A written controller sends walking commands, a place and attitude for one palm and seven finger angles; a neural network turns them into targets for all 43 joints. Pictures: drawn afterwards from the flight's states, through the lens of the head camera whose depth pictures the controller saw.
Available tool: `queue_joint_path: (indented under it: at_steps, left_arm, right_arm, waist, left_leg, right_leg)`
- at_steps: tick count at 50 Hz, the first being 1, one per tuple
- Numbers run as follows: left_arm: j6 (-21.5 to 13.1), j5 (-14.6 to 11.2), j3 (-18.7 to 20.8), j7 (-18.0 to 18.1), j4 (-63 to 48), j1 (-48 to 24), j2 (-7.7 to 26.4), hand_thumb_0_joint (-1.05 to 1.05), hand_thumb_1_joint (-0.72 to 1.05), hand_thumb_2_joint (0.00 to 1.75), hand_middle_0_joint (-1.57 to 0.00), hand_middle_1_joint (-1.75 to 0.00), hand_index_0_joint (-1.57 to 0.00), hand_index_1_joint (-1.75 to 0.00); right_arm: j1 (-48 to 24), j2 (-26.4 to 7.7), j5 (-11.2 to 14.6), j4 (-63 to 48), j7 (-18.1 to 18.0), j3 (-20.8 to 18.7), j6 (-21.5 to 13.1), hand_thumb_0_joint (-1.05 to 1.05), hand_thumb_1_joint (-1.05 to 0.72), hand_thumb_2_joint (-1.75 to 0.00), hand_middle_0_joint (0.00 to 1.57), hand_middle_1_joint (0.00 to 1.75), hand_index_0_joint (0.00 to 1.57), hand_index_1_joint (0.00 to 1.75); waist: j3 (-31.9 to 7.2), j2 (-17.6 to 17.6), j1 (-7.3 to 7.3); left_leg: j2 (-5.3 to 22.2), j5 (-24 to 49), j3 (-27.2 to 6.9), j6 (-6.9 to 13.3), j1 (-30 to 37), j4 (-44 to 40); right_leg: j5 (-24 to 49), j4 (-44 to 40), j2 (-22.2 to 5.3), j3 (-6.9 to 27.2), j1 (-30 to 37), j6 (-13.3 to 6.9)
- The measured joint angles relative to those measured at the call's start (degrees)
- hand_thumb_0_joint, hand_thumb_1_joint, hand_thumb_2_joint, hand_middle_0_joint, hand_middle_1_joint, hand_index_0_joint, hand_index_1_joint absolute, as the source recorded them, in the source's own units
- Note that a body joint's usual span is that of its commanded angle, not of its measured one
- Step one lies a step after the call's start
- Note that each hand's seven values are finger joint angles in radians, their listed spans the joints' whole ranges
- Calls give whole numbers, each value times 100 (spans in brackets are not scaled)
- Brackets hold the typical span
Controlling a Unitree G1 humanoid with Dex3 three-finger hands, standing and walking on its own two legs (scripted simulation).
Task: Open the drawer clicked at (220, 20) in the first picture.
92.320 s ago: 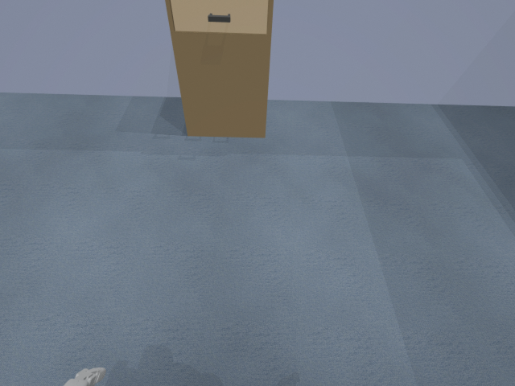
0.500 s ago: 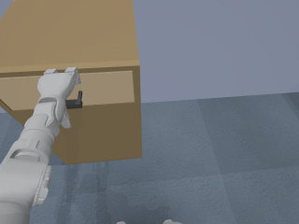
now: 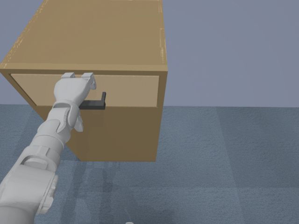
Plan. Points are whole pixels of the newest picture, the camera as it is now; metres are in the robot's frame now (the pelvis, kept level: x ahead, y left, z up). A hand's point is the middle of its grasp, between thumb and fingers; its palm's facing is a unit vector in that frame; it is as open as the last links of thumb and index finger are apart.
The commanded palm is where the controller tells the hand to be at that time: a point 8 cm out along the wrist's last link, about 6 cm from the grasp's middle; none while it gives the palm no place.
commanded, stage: move the hooked fingers above the handle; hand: left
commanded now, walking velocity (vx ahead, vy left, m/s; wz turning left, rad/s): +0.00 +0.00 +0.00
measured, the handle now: (90, 99) +0.50 +0.20 -0.02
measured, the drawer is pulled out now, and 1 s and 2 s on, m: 0.00 0.00 0.00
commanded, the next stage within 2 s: lower the fingers behind the handle in 1.24 s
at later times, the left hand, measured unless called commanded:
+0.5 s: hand (83, 99) +0.45 +0.20 +0.04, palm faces -0.06 -0.02 -1.00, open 13.4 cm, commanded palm +0.46 +0.17 +0.11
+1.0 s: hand (91, 98) +0.45 +0.17 +0.05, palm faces -0.05 -0.02 -1.00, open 13.5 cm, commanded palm +0.45 +0.16 +0.11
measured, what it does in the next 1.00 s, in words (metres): stands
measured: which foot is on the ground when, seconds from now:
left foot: down 0.00-1.00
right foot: down 0.00-1.00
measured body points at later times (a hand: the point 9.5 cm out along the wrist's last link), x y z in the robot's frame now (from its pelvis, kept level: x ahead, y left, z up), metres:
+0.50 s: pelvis -0.01 +0.00 +0.00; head +0.06 +0.00 +0.44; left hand +0.45 +0.19 +0.09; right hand +0.02 -0.27 -0.13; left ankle -0.01 +0.06 -0.71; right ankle -0.03 -0.10 -0.71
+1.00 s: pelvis -0.02 -0.02 +0.00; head +0.05 -0.02 +0.45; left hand +0.45 +0.17 +0.10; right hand +0.01 -0.28 -0.13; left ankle -0.01 +0.06 -0.71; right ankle -0.03 -0.10 -0.71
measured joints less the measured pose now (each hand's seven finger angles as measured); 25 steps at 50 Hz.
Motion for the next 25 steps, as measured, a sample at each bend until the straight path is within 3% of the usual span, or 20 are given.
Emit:
queue_joint_path:
  at_steps: [6,14,25]
  left_arm:
    - [164,6,-125,-6,-50,-99,-273,0,-49,30,-36,-121,-38,-121]
    - [423,75,-324,5,72,-343,-349,0,-49,30,-35,-121,-39,-122]
    - [549,-24,-402,-87,328,-549,-254,0,-49,30,-33,-121,-41,-122]
  right_arm:
    - [-196,103,-4,-74,88,44,40,0,-91,-90,20,30,21,30]
    - [-272,125,6,-140,106,67,40,0,-91,-90,20,30,21,30]
    - [-27,11,26,-33,-1,56,-27,0,-91,-90,20,30,21,30]
  waist:
    - [7,11,81]
    - [74,-21,86]
    - [127,-87,-30]
  left_leg:
    - [-56,0,5,43,81,-23]
    - [-87,41,-21,38,50,1]
    - [-62,123,-43,-7,85,-60]
  right_leg:
    - [-23,6,-54,5,76,46]
    - [-18,66,-88,-29,42,46]
    - [48,36,-64,-51,63,-11]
